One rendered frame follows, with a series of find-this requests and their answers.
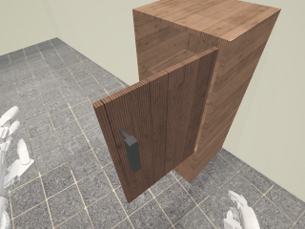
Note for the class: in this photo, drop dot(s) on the left robot hand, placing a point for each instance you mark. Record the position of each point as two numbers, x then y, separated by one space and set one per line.
20 167

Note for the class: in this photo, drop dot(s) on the right robot hand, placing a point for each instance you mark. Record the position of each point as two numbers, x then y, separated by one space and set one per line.
243 218

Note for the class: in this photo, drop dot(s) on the robot left forearm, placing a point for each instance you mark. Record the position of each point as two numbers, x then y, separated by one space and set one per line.
4 217

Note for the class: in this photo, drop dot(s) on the cupboard door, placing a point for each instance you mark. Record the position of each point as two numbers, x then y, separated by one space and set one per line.
163 112

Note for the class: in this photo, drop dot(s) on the handle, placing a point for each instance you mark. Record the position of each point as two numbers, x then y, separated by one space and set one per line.
132 148

